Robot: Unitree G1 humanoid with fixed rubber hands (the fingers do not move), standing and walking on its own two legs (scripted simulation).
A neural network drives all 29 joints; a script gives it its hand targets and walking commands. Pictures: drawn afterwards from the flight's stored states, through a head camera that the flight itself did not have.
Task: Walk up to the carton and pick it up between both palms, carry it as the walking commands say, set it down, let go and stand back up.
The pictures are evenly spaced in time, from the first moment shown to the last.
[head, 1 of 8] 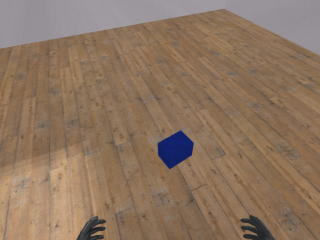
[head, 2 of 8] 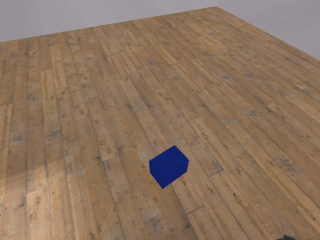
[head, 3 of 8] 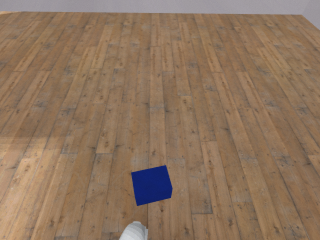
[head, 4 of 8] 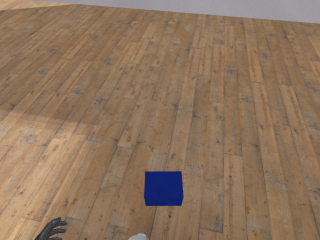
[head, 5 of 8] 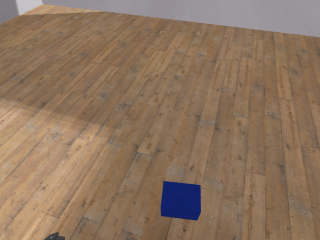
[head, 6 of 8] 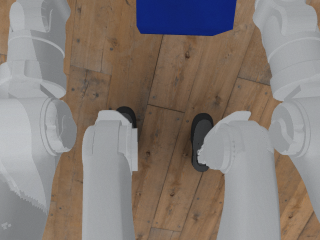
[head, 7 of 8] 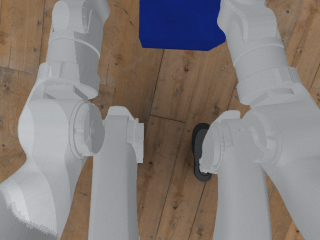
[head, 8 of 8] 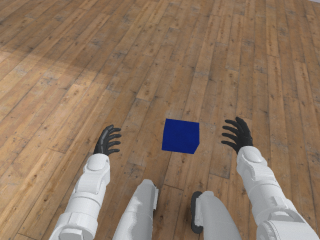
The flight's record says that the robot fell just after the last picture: yes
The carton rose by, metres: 0.02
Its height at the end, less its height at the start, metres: +0.00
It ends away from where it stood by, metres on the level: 0.00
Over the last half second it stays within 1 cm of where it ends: yes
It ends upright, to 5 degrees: yes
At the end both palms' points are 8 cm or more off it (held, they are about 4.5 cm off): yes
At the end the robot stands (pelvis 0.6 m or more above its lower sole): yes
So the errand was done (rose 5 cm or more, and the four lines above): no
